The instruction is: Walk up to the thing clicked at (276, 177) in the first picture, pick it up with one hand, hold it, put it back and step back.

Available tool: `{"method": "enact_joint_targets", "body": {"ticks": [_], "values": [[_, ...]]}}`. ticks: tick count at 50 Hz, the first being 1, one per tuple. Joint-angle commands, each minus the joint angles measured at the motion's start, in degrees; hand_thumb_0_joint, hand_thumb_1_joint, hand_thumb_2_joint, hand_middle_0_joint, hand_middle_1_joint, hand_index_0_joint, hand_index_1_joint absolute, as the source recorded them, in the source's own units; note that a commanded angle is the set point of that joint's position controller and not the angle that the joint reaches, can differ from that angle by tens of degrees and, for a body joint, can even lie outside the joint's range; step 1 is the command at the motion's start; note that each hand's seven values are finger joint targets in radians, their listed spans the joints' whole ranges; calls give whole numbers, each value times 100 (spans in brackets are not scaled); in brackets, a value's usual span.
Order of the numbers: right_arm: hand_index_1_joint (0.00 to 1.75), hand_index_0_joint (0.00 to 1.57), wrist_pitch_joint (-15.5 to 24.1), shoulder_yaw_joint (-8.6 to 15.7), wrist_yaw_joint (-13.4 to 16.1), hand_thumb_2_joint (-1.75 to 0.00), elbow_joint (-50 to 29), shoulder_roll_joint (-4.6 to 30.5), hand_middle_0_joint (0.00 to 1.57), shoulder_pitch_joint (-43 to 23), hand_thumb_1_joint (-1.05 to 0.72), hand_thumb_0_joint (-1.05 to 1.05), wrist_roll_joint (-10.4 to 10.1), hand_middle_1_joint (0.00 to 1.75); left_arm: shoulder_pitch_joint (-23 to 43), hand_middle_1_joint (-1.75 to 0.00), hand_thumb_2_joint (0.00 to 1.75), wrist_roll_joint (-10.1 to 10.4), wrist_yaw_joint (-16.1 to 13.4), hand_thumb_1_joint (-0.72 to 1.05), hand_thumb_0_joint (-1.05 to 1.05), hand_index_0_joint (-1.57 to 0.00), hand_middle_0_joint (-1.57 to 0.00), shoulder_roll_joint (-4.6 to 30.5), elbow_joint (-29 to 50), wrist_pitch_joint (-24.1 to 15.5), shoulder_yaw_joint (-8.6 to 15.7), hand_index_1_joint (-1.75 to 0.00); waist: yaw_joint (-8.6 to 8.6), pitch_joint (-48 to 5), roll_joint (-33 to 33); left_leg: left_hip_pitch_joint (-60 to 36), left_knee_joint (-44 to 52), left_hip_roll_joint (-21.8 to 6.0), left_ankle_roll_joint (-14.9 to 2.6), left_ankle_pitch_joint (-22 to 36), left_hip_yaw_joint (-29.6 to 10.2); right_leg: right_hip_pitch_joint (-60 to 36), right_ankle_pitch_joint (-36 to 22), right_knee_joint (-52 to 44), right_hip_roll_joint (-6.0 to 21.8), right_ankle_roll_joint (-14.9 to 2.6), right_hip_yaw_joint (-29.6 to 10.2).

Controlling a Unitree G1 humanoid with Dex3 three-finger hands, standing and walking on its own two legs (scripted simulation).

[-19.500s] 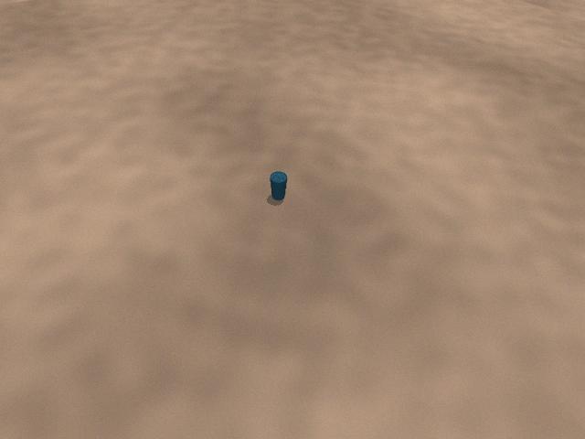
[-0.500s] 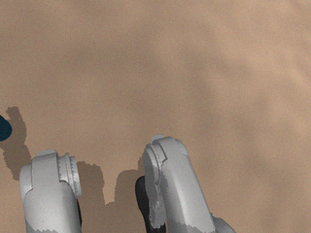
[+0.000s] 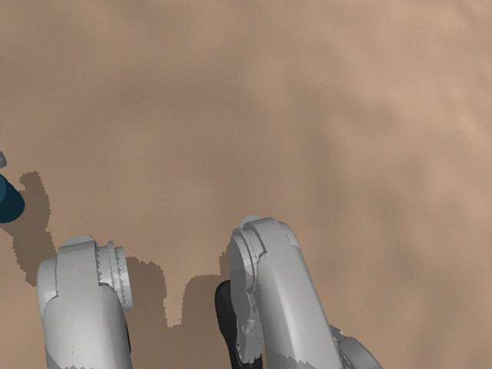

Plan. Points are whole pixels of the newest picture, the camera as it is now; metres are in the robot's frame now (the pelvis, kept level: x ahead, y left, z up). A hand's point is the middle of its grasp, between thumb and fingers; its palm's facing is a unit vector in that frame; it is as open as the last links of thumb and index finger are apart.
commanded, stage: close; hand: left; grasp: from above
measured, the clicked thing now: out of the picture +0.40 +0.34 -0.24
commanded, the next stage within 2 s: settle in 0.36 s
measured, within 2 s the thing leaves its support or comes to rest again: leaves its support in 0.88 s
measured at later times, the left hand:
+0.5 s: hand out of the picture +0.39 +0.34 -0.19, palm faces -0.45 -0.13 -0.88, open 11.4 cm
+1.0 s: hand out of the picture +0.39 +0.33 -0.15, palm faces -0.36 -0.10 -0.93, open 10.5 cm
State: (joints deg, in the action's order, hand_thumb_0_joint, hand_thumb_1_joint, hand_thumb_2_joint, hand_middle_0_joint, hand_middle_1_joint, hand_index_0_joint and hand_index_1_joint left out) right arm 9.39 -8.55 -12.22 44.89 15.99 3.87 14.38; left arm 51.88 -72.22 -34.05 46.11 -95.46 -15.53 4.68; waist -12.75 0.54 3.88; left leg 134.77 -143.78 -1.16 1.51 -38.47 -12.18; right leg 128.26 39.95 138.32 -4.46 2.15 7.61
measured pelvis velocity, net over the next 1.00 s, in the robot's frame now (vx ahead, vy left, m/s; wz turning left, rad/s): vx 0.00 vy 0.00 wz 0.03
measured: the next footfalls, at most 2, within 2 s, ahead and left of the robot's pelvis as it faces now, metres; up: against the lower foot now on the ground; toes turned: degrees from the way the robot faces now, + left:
none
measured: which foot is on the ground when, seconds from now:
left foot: down 0.00-1.00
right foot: down 0.00-1.00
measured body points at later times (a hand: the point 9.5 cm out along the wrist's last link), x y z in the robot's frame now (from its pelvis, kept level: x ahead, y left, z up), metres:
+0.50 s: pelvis +0.00 +0.00 +0.00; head +0.22 +0.10 +0.38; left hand +0.41 +0.34 -0.14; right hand +0.09 -0.25 -0.10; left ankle +0.08 +0.13 -0.27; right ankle +0.10 -0.12 -0.27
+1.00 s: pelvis +0.00 +0.00 +0.02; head +0.22 +0.09 +0.41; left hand +0.40 +0.34 -0.10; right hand +0.11 -0.26 -0.09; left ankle +0.08 +0.13 -0.27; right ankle +0.10 -0.12 -0.27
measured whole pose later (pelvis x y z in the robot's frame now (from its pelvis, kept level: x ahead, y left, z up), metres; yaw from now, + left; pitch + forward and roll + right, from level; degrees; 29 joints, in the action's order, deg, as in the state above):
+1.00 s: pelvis +0.00 +0.00 +0.02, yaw +2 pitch +33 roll -9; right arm 5.7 -2.0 -11.0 44.2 15.2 6.0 9.0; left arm 41.4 -69.6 -28.2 38.0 -72.1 -10.2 6.6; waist -9.4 -4.1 1.2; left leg 133.6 -139.0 -0.9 1.2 -38.7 -9.8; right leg 127.2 41.2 134.9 -3.4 1.8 5.9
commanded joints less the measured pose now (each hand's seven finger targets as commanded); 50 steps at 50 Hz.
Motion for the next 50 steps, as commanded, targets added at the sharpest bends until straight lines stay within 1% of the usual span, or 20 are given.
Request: {"method": "enact_joint_targets", "body": {"ticks": [1, 3, 5, 6, 8, 13, 14, 20, 25, 26, 32, 34, 35, 36, 37, 38, 40, 43, 45, 50], "values": [[30, 20, 64, 428, 53, -90, -49, 1487, 20, 949, -90, 0, -23, 30, 1180, -95, 85, 17, -114, 12, 0, -54, -51, 712, 385, 86, -74, -92, -247, -3060, -1570, -2476, 1400, -14, -253, 424, 593, -1396, -903, -1395, -167, -354, 518], [30, 20, 63, 454, 55, -90, -82, 1561, 20, 943, -89, 0, -26, 30, 1374, -95, 85, 77, -137, 13, 0, -54, -52, 813, 625, 41, 15, -92, -223, -3143, -1573, -2420, 1431, -15, -267, 386, 582, -1451, -856, -1484, -178, -347, 513], [30, 20, 70, 425, 53, -90, -73, 1507, 20, 980, -90, 0, -45, 30, 1283, -95, 87, 109, -84, 14, 0, -56, -54, 619, 397, 67, -129, -93, -302, -2998, -1445, -2332, 1393, -14, -279, 365, 581, -1400, -842, -1465, -179, -344, 521], [30, 20, 63, 432, 60, -90, -83, 1517, 20, 952, -90, 0, -61, 30, 1246, -96, 85, 116, -89, 14, 0, -55, -53, 891, 529, 38, 55, -93, -162, -3130, -1535, -2359, 1412, -16, -276, 440, 602, -1520, -886, -1488, -196, -347, 475], [30, 20, 76, 397, 43, -90, -72, 1464, 20, 995, -90, 0, -41, 30, 1215, -96, 84, 130, -46, 16, 0, -57, -54, 735, 354, 52, -78, -93, -266, -3058, -1362, -2275, 1310, -16, -296, 456, 615, -1546, -906, -1497, -196, -326, 430], [30, 20, 40, 451, 80, -90, -133, 1505, 20, 998, -90, 0, -100, 30, 1260, -97, 90, 172, -49, 23, 0, -62, -60, 841, 660, -9, 27, -94, -145, -3326, -1520, -2401, 1334, -18, -278, 536, 615, -1651, -926, -1512, -201, -342, 394], [30, 20, 56, 423, 72, -90, -149, 1522, 20, 1000, -90, 0, -70, 30, 1266, -96, 89, 151, -35, 24, 0, -63, -61, 789, 461, -1, -38, -94, -278, -3043, -1439, -2284, 1325, -15, -286, 392, 590, -1486, -839, -1478, -179, -339, 462], [30, 20, 17, 419, 76, -90, -132, 1517, 20, 1030, -90, 0, -91, 30, 1152, -99, 93, 150, -30, 27, 0, -65, -63, 747, 456, -51, -26, -96, -204, -3133, -1345, -2285, 1364, -14, -285, 448, 576, -1583, -866, -1507, -203, -343, 464], [30, 20, 29, 361, 64, -90, -120, 1494, 20, 1042, -92, 0, -48, 30, 1224, -107, 99, 89, -23, 24, 0, -67, -65, 665, 290, -30, -139, -105, -348, -2936, -1345, -2260, 1356, -6, -284, 354, 576, -1455, -834, -1467, -202, -338, 493], [30, 20, 9, 407, 89, -90, -140, 1554, 20, 1021, -92, 0, -86, 30, 1208, -109, 102, 102, -44, 23, 0, -66, -64, 827, 498, -58, 4, -107, -189, -3126, -1485, -2381, 1448, -2, -266, 359, 564, -1471, -798, -1476, -201, -359, 510], [30, 20, 15, 436, 82, -91, -149, 1488, 20, 999, -93, 0, -94, 30, 1212, -111, 100, 51, -18, 20, 0, -64, -61, 779, 705, 41, -67, -108, -150, -3261, -1795, -2576, 1439, -14, -229, 473, 629, -1491, -931, -1406, -189, -381, 478], [30, 20, 0, 473, 92, -91, -124, 1492, 20, 1032, -93, 0, -113, 30, 1226, -112, 104, 60, -43, 20, 0, -64, -62, 892, 1052, 59, 61, -109, -25, -3533, -1967, -2685, 1466, -6, -218, 623, 667, -1606, -1051, -1418, -179, -383, 449], [30, 20, -19, 505, 106, -91, -189, 1548, 20, 1024, -93, 0, -128, 30, 1263, -113, 102, 95, -76, 22, 0, -66, -63, 1217, 1355, 66, 329, -110, 80, -3715, -2124, -2751, 1526, 3, -214, 656, 676, -1674, -1048, -1432, -163, -383, 443], [30, 20, -20, 568, 101, -91, -219, 1493, 20, 973, -93, 0, -169, 30, 1073, -111, 104, 78, -51, 21, 0, -65, -63, 1034, 1369, 120, 226, -109, 151, -3773, -2166, -2831, 1526, -18, -189, 683, 694, -1635, -1034, -1398, -160, -419, 394], [30, 20, -35, 578, 96, -91, -192, 1485, 20, 1020, -93, 0, -163, 30, 1091, -111, 104, 84, -46, 21, 0, -66, -63, 1071, 1475, 155, 288, -109, 103, -3783, -2190, -2833, 1556, -14, -194, 696, 701, -1653, -1064, -1416, -166, -408, 412], [30, 20, -78, 699, 114, -91, -139, 1581, 20, 1031, -93, 0, -212, 30, 1035, -109, 99, 92, -58, 19, 0, -64, -62, 1213, 1732, 179, 443, -107, 221, -3906, -2308, -2999, 1652, -19, -166, 728, 707, -1602, -1099, -1397, -145, -420, 437], [30, 20, -104, 770, 114, -91, -203, 1551, 20, 1051, -93, 0, -246, 30, 1214, -109, 99, 141, 9, 16, 0, -62, -60, 975, 2063, 221, 301, -106, 104, -3945, -2324, -2976, 1635, -19, -160, 726, 702, -1504, -1076, -1430, -125, -452, 438], [30, 20, -183, 970, 155, -91, -230, 1538, 20, 1091, -93, 0, -390, 30, 966, -107, 102, 220, 28, 19, 0, -66, -65, 1243, 2961, 370, 623, -105, 438, -4484, -2580, -3368, 1821, -23, -146, 953, 801, -1651, -1253, -1540, -69, -471, 336], [30, 20, -253, 1080, 160, -91, -263, 1441, 20, 1066, -93, 0, -497, 30, 830, -106, 104, 339, 123, 24, 0, -70, -69, 1070, 3400, 471, 558, -105, 529, -4770, -2781, -3607, 2003, -25, -130, 960, 844, -1716, -1241, -1593, -46, -504, 226], [30, 20, -429, 1245, 286, -91, -190, 1330, 20, 1238, -93, 0, -674, 30, 912, -99, 100, 425, 537, 34, 0, -79, -77, 841, 3444, 787, 328, -98, 437, -4556, -2231, -3531, 2170, -6, -241, 891, 942, -1838, -1286, -1999, -16, -457, 77]]}}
